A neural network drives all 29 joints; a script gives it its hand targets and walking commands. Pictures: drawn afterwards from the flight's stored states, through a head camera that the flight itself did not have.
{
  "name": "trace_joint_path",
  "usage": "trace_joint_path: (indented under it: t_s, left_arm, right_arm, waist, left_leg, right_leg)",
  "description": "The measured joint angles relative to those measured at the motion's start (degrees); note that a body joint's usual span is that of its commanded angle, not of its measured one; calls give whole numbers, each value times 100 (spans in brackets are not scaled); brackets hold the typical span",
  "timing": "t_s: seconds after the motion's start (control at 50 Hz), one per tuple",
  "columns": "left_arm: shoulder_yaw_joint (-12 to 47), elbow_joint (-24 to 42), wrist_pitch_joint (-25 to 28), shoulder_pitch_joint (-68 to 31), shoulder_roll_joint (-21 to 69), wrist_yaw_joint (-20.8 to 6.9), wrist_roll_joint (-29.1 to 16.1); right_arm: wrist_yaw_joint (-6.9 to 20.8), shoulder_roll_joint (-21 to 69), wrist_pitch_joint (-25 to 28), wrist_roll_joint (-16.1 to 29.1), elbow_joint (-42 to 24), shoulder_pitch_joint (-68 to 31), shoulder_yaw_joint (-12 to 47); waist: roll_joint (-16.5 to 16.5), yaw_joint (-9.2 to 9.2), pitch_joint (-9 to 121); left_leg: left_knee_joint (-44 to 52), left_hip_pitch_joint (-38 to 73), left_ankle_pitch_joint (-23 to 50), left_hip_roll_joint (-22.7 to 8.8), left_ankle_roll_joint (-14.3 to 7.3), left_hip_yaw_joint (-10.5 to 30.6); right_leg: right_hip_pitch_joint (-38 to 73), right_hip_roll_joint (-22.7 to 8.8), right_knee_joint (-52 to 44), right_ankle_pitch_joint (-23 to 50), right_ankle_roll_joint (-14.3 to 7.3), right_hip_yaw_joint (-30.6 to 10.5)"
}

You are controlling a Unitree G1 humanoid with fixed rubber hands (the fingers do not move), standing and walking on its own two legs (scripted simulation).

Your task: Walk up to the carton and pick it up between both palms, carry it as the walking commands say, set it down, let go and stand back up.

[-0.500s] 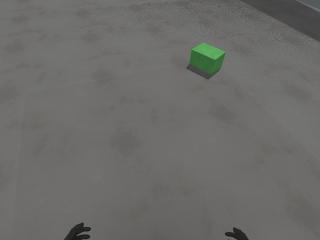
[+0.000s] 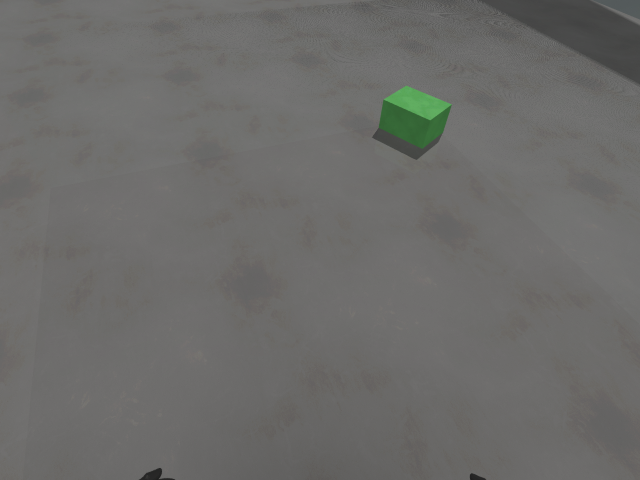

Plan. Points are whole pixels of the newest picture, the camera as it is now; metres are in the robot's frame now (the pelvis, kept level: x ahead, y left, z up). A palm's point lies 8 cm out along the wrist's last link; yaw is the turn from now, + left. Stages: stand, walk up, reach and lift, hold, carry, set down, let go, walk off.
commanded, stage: stand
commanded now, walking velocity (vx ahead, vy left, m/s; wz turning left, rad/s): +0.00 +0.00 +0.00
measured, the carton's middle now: (414, 116) +2.05 -0.55 -0.68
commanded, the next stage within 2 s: walk up in 1.46 s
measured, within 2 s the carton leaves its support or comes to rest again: neither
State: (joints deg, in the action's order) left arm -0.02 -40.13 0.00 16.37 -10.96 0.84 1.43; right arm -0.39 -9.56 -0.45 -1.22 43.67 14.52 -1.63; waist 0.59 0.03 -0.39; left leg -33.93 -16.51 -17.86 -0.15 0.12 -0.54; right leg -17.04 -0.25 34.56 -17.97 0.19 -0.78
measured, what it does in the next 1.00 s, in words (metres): stands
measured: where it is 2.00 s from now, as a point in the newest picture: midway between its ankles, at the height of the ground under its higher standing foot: outside the picture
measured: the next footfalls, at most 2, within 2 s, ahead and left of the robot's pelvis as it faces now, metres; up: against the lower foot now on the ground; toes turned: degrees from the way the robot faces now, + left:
right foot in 1.90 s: +0.04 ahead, -0.17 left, +0.00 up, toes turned -11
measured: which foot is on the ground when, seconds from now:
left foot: down 0.00-1.00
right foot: down 0.00-1.00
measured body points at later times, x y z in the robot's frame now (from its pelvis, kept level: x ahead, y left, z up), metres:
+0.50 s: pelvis +0.00 +0.00 +0.01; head +0.01 +0.00 +0.46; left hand +0.05 +0.24 -0.13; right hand +0.06 -0.24 -0.14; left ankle +0.00 +0.12 -0.73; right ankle +0.00 -0.12 -0.73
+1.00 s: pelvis +0.00 +0.00 +0.01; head +0.01 +0.00 +0.46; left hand -0.01 +0.22 -0.15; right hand -0.01 -0.22 -0.15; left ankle +0.00 +0.12 -0.73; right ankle +0.00 -0.12 -0.73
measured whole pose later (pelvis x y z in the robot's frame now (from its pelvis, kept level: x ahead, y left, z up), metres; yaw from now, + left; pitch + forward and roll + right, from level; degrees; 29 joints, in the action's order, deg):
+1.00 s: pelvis +0.00 +0.00 +0.01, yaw +0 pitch -1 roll +0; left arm -0.2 -61.4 0.5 18.2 -8.4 2.1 0.8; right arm -1.9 -7.3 -0.1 -0.6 63.9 16.5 -1.4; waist 0.3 0.1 -2.3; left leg -25.9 -10.8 -13.7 -0.2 0.3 -0.4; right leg -11.4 -0.3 26.7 -13.9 0.2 -0.9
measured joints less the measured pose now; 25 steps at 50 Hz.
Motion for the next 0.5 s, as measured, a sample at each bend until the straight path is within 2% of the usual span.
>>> trace_joint_path:
  t_s: [0.5]
  left_arm:
    - [-71, -952, 45, 128, 20, 67, -31]
  right_arm:
    - [-79, -5, 22, 44, 936, 74, -74]
  waist:
    - [-7, 9, -114]
  left_leg:
    - [463, 326, 223, 9, -6, 5]
  right_leg:
    - [322, -8, -456, 221, 10, -13]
